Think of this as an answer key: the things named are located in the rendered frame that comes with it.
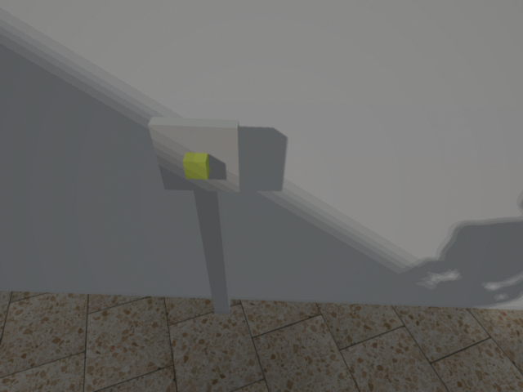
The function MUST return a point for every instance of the button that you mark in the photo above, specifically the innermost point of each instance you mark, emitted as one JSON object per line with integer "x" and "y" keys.
{"x": 196, "y": 165}

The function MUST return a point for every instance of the panel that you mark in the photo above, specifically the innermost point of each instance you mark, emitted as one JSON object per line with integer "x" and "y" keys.
{"x": 219, "y": 138}

